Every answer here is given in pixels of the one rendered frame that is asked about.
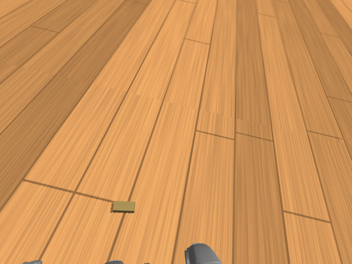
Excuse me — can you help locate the small box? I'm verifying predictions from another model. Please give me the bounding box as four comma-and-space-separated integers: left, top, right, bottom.
113, 201, 135, 213

